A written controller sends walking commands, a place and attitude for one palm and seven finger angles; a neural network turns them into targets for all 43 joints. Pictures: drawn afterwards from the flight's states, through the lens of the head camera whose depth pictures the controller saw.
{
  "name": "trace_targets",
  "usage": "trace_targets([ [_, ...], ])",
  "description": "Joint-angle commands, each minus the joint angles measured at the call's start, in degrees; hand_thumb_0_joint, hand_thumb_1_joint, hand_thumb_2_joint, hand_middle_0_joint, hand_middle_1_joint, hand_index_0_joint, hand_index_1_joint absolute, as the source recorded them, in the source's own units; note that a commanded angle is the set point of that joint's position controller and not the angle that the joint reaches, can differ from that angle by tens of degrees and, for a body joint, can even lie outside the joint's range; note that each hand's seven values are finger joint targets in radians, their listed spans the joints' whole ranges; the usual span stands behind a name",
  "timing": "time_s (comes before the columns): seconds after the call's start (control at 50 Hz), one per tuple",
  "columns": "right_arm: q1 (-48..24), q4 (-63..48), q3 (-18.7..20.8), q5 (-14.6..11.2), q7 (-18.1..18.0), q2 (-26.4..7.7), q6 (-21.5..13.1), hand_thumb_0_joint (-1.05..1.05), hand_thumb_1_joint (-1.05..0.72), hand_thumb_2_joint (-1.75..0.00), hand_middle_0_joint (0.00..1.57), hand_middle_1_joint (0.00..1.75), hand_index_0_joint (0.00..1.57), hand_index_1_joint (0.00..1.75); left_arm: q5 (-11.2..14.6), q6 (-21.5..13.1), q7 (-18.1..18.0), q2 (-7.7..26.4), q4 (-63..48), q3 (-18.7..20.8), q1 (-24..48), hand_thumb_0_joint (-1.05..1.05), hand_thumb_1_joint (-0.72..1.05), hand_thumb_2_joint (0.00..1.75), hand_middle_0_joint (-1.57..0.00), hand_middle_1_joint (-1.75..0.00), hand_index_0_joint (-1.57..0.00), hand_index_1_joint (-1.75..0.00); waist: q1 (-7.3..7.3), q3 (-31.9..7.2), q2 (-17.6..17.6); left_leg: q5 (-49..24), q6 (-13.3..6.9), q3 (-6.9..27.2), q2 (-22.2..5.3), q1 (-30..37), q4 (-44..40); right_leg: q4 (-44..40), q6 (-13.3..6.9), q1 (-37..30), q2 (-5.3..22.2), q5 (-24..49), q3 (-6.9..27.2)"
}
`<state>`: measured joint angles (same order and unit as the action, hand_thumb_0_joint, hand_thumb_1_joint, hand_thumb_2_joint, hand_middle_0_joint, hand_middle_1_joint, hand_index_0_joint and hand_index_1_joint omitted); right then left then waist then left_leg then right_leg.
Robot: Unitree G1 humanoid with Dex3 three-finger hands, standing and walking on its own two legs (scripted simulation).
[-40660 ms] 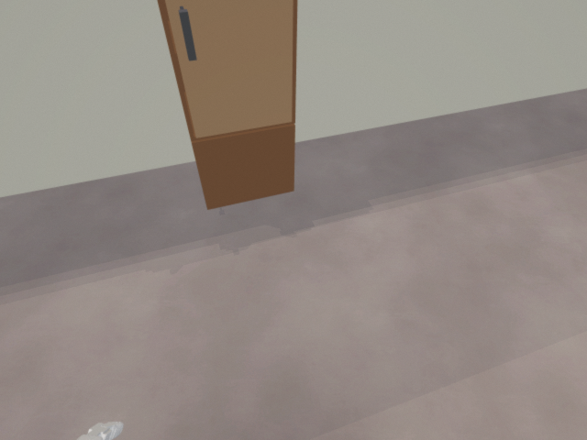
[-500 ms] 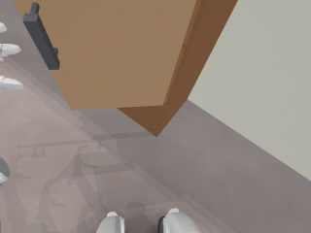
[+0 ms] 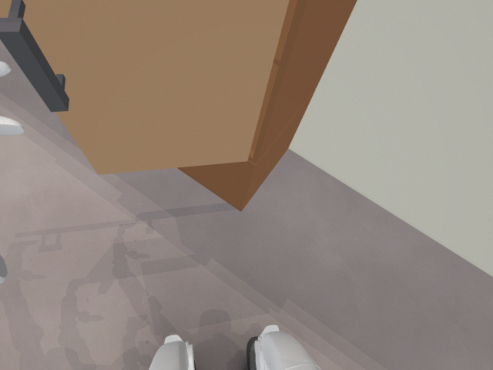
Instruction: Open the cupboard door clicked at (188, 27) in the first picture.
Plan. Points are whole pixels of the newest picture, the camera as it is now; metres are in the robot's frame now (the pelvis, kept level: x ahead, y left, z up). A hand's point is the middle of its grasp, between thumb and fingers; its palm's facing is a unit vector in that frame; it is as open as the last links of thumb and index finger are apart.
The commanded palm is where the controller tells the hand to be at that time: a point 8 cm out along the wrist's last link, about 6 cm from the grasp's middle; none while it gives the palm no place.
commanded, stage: move the hooked fingers beside the handle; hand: left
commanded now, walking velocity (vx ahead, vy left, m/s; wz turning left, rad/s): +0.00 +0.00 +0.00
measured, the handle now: (40, 59) +0.56 +0.26 +0.10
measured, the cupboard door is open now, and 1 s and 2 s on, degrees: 44 44 45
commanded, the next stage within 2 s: slide the fingers in behind the handle in 0.36 s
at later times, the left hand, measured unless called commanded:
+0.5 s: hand out of the picture +0.50 +0.30 +0.11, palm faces +0.08 -1.00 +0.00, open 14.0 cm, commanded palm +0.47 +0.34 +0.10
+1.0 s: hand (26, 88) +0.50 +0.26 +0.11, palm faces +0.07 -1.00 +0.01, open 14.0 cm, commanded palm +0.48 +0.31 +0.10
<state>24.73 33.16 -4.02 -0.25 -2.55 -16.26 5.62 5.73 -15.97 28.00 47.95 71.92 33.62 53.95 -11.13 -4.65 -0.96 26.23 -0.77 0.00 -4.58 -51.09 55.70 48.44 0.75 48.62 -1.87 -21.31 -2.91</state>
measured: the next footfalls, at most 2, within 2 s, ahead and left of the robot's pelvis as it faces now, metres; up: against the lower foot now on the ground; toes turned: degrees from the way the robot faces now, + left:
none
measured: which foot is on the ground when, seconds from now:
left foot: down 0.00-1.00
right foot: down 0.00-1.00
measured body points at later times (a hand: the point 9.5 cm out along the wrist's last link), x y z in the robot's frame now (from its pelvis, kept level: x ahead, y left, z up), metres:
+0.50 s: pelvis +0.00 +0.00 +0.00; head +0.14 +0.03 +0.43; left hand +0.49 +0.36 +0.12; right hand +0.00 -0.27 -0.10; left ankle -0.01 +0.10 -0.68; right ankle +0.01 -0.14 -0.68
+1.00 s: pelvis +0.00 +0.00 +0.00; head +0.13 +0.03 +0.43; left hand +0.49 +0.32 +0.11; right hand +0.00 -0.27 -0.10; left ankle -0.01 +0.10 -0.68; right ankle +0.01 -0.14 -0.68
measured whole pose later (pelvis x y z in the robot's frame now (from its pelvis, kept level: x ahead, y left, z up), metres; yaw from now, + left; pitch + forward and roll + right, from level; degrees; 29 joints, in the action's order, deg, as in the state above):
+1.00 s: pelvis +0.00 +0.00 +0.00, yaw +1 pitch +20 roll -4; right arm 22.9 34.1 -3.3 0.0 -2.2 -15.9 4.6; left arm 5.4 -17.0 22.1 39.8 69.7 28.5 54.4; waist -10.9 -4.9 -1.0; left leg 25.7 -0.7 0.3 -3.8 -49.9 55.1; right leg 48.6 0.7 47.5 -1.2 -21.5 -3.1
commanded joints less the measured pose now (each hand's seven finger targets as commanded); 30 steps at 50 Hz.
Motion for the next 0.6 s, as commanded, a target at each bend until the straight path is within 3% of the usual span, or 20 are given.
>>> trace_targets([
  [0.0, 9.5, -2.4, 4.3, 0.0, -1.0, -11.7, -0.8, 0.0, -0.9, -0.9, 0.2, 0.3, 0.2, 0.3, 1.3, -3.6, 1.2, 18.5, -11.1, 0.3, 20.0, 0.0, -0.5, 0.3, -0.3, -1.2, -0.3, -1.2, 1.64, -25.6, -11.8, -26.2, -0.9, 1.8, 2.4, 19.9, -5.3, -3.1, -1.5, -11.2, -2.1, 19.0, 0.5],
  [0.02, 9.8, -2.1, 4.3, 0.1, -1.2, -11.7, -0.7, 0.0, -0.9, -0.9, 0.2, 0.3, 0.2, 0.3, 1.7, -3.9, 1.6, 16.6, -11.6, -1.1, 21.5, 0.0, -0.5, 0.3, -0.3, -1.2, -0.3, -1.2, 0.82, -25.1, -11.1, -27.2, -1.0, 2.2, 2.3, 20.8, -5.3, -3.1, -1.6, -10.2, -2.3, 19.0, 0.3],
  [0.1, 10.0, -1.2, 4.4, 0.2, -1.4, -11.8, -0.8, 0.0, -0.9, -0.9, 0.2, 0.3, 0.2, 0.3, 2.4, -3.4, 2.1, 14.2, -11.8, -3.1, 23.7, 0.0, -0.5, 0.3, -0.3, -1.2, -0.3, -1.2, -0.22, -24.8, -11.1, -25.6, -0.8, 2.7, 2.0, 22.0, -5.2, -3.5, -1.4, -7.5, -2.1, 16.7, 0.0],
  [0.12, 10.1, -1.0, 4.4, 0.2, -1.6, -11.8, -1.0, 0.0, -0.9, -0.9, 0.2, 0.3, 0.2, 0.3, 2.8, -3.6, 2.1, 14.4, -12.1, -2.6, 24.6, 0.0, -0.5, 0.3, -0.3, -1.2, -0.3, -1.2, -0.28, -25.1, -11.7, -26.1, -0.9, 2.7, 2.1, 22.4, -4.9, -3.4, -1.6, -7.2, -2.1, 16.9, 0.2],
  [0.14, 10.2, -0.7, 4.4, 0.3, -1.6, -11.9, -1.0, 0.0, -0.9, -0.9, 0.2, 0.3, 0.2, 0.3, 2.7, -3.9, 1.8, 16.9, -13.2, -1.0, 25.9, 0.0, -0.5, 0.3, -0.3, -1.2, -0.3, -1.2, 0.16, -27.1, -12.1, -27.3, -0.8, 2.9, 2.0, 22.8, -4.8, -3.0, -1.5, -8.2, -2.0, 17.9, 0.3],
  [0.18, 10.0, -0.8, 4.3, 0.2, -1.6, -11.7, -1.1, 0.0, -0.9, -0.9, 0.2, 0.3, 0.2, 0.3, 2.6, -3.9, 1.2, 16.7, -13.0, -1.0, 25.7, 0.0, -0.5, 0.3, -0.3, -1.2, -0.3, -1.2, 0.07, -27.1, -11.5, -27.0, -0.9, 2.6, 2.2, 21.8, -4.5, -3.0, -1.4, -9.2, -1.9, 18.6, 0.5],
  [0.22, 9.9, -1.1, 4.2, 0.4, -1.6, -11.8, -1.2, 0.0, -0.9, -0.9, 0.2, 0.3, 0.2, 0.3, 1.7, -4.1, 0.2, 20.4, -12.9, 1.4, 26.0, 0.0, -0.5, 0.3, -0.3, -1.2, -0.3, -1.2, 0.92, -27.4, -11.9, -26.4, -1.0, 2.4, 2.4, 19.8, -4.3, -2.5, -1.6, -10.7, -1.9, 18.9, 0.9],
  [0.24, 9.8, -1.0, 4.1, 0.2, -1.6, -11.6, -1.2, 0.0, -0.9, -0.9, 0.2, 0.3, 0.2, 0.3, 1.1, -3.8, -0.2, 20.1, -12.0, 0.7, 25.9, 0.0, -0.5, 0.3, -0.3, -1.2, -0.3, -1.2, 0.63, -27.4, -12.3, -26.3, -0.9, 2.4, 2.4, 19.9, -4.3, -2.5, -1.4, -10.2, -1.9, 18.6, 0.8],
  [0.3, 9.5, -1.7, 4.1, 0.3, -1.4, -11.5, -1.1, 0.0, -0.9, -0.9, 0.2, 0.3, 0.2, 0.3, -0.3, -3.8, -1.2, 21.4, -13.0, 1.5, 23.6, 0.0, -0.5, 0.3, -0.3, -1.2, -0.3, -1.2, 1.94, -28.6, -14.4, -27.8, -0.6, 2.2, 2.4, 21.0, -4.4, -2.3, -1.4, -11.1, -1.7, 19.5, 0.7],
  [0.32, 9.7, -1.9, 4.2, 0.3, -1.3, -11.3, -1.1, 0.0, -0.9, -0.9, 0.2, 0.3, 0.2, 0.3, 0.0, -4.4, -1.2, 19.9, -14.7, 0.4, 24.4, 0.0, -0.5, 0.3, -0.3, -1.2, -0.3, -1.2, 1.61, -29.5, -15.8, -30.9, -0.4, 2.6, 2.2, 23.7, -4.4, -2.1, -1.7, -10.1, -1.9, 20.4, 0.4],
  [0.34, 9.7, -1.8, 4.3, 0.4, -1.1, -11.4, -1.0, 0.0, -0.9, -0.9, 0.2, 0.3, 0.2, 0.3, 0.1, -4.6, -1.3, 20.5, -15.6, 1.3, 23.3, 0.0, -0.5, 0.3, -0.3, -1.2, -0.3, -1.2, 2.42, -31.4, -16.3, -32.8, 0.0, 2.8, 2.0, 25.4, -4.3, -2.0, -1.6, -10.4, -1.9, 21.1, 0.2],
  [0.36, 9.5, -2.1, 4.3, 0.3, -0.9, -11.3, -0.9, 0.0, -0.9, -0.9, 0.2, 0.3, 0.2, 0.3, 0.6, -4.2, -1.0, 18.3, -14.4, 0.3, 21.3, 0.0, -0.5, 0.3, -0.3, -1.2, -0.3, -1.2, 2.03, -30.8, -14.9, -32.5, -0.1, 2.6, 1.9, 25.4, -4.2, -2.2, -1.5, -10.0, -2.1, 20.9, 0.0],
  [0.42, 9.6, -2.2, 4.5, 0.2, -1.1, -11.6, -0.8, 0.0, -0.9, -0.9, 0.2, 0.3, 0.2, 0.3, 2.0, -3.6, 0.1, 17.5, -13.1, 0.5, 20.9, 0.0, -0.5, 0.3, -0.3, -1.2, -0.3, -1.2, 1.39, -28.4, -11.1, -31.0, -0.7, 2.6, 1.9, 23.3, -4.7, -2.7, -1.5, -11.0, -2.3, 21.1, 0.0],
  [0.46, 9.3, -2.1, 4.4, 0.0, -1.0, -11.6, -0.7, 0.0, -0.9, -0.9, 0.2, 0.3, 0.2, 0.3, 2.5, -2.9, 0.9, 15.1, -12.4, -1.5, 21.4, 0.0, -0.5, 0.3, -0.3, -1.2, -0.3, -1.2, 1.02, -26.8, -11.2, -29.0, -0.7, 2.4, 2.2, 22.5, -5.2, -3.2, -1.3, -10.8, -2.1, 20.4, 0.0],
  [0.5, 9.3, -2.3, 4.4, -0.1, -1.0, -11.6, -0.7, 0.0, -0.9, -0.9, 0.2, 0.3, 0.2, 0.3, 2.4, -2.4, 1.0, 15.5, -11.7, -1.1, 19.7, 0.0, -0.5, 0.3, -0.3, -1.2, -0.3, -1.2, 1.35, -25.6, -9.6, -27.2, -0.9, 2.0, 2.3, 20.8, -5.5, -3.5, -1.3, -11.2, -2.1, 19.7, 0.1],
  [0.54, 9.3, -1.8, 4.4, 0.1, -1.0, -11.4, -0.8, 0.0, -0.9, -0.9, 0.2, 0.3, 0.2, 0.3, 2.4, -2.9, 0.6, 13.0, -13.4, -3.2, 22.6, 0.0, -0.5, 0.3, -0.3, -1.2, -0.3, -1.2, 0.46, -25.6, -10.9, -27.8, -0.8, 2.4, 2.2, 22.4, -5.5, -3.5, -1.3, -9.5, -2.0, 19.2, 0.0],
  [0.58, 9.4, -1.8, 4.5, 0.2, -0.9, -11.4, -0.8, 0.0, -0.9, -0.9, 0.2, 0.3, 0.2, 0.3, 2.5, -3.4, -0.1, 13.7, -13.1, -2.1, 21.0, 0.0, -0.5, 0.3, -0.3, -1.2, -0.3, -1.2, 1.18, -24.9, -10.5, -27.3, -0.7, 2.5, 2.2, 22.1, -5.7, -3.5, -1.5, -9.7, -2.1, 18.6, 0.0],
])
